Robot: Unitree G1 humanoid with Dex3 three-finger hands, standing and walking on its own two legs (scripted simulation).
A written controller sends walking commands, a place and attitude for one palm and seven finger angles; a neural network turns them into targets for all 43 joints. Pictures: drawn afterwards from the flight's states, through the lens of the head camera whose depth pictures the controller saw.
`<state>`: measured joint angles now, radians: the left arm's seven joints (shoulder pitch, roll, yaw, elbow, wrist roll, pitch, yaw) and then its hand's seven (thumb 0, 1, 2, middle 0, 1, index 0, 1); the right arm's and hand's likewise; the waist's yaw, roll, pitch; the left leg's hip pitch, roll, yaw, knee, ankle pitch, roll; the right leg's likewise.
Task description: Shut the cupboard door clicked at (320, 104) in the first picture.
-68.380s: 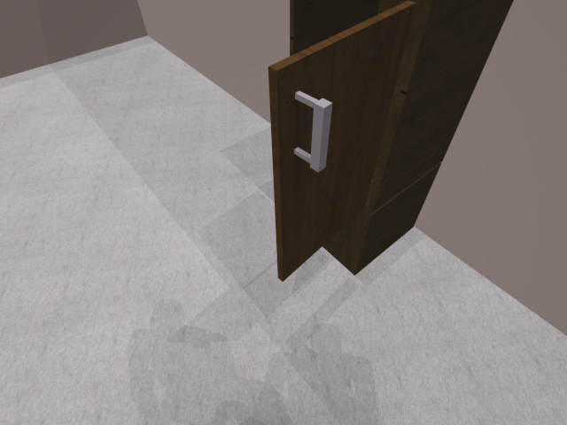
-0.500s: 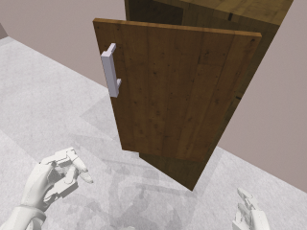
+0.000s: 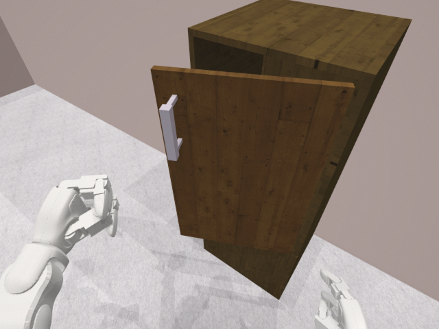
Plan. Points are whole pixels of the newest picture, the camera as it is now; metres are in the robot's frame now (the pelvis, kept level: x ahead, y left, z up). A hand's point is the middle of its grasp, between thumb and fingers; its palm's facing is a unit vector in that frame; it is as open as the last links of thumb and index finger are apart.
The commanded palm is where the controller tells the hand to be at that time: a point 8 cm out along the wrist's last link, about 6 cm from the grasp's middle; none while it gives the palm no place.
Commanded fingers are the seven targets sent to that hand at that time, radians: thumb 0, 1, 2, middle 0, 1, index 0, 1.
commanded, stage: raise the hand and make a fist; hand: left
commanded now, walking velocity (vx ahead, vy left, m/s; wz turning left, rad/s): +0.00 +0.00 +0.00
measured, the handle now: (173, 128) +0.46 +0.16 +0.15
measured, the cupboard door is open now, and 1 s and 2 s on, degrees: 25 25 25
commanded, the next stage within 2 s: bring the fist close to the handle in 0.38 s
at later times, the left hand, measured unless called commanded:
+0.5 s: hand (128, 225) +0.22 +0.17 +0.14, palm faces -0.05 -1.00 -0.07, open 3.1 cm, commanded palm +0.20 +0.22 +0.15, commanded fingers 0.00 0.90 0.90 -1.30 -1.50 -1.30 -1.50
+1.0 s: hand (156, 187) +0.29 +0.15 +0.15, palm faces -0.07 -1.00 -0.05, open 3.1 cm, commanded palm +0.27 +0.19 +0.15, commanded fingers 0.00 0.90 0.90 -1.30 -1.50 -1.30 -1.50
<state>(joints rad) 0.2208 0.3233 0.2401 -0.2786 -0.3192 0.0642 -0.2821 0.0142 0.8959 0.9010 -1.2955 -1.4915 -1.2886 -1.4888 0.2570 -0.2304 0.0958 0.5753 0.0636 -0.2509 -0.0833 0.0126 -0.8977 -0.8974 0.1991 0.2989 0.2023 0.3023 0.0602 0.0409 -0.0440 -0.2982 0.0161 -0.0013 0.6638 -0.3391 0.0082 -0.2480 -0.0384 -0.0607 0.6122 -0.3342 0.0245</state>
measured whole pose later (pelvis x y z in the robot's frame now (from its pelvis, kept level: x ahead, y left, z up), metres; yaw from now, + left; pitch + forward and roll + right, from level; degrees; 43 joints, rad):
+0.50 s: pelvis +0.00 -0.02 +0.00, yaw +0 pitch -3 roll -1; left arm 0.23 0.30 0.23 -0.22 -0.31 0.10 -0.31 0.01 0.90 0.90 -1.30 -1.50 -1.30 -1.50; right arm 0.24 -0.27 0.06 0.59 0.07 -0.25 -0.09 0.01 -0.90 -0.90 0.20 0.30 0.20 0.30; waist 0.05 0.06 -0.03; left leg -0.24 0.04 -0.01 0.60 -0.30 -0.02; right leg -0.21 -0.01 -0.06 0.58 -0.32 0.00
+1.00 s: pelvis +0.01 -0.01 +0.00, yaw -2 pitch -2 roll +0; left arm 0.01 0.25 0.16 -0.09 -0.25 0.11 -0.19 0.01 0.90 0.90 -1.30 -1.50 -1.30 -1.50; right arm 0.24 -0.25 0.06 0.61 0.06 -0.22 -0.08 0.01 -0.90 -0.90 0.20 0.30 0.20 0.30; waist 0.02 0.04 -0.03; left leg -0.24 0.02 0.03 0.59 -0.31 -0.01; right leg -0.23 -0.03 -0.03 0.59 -0.33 0.01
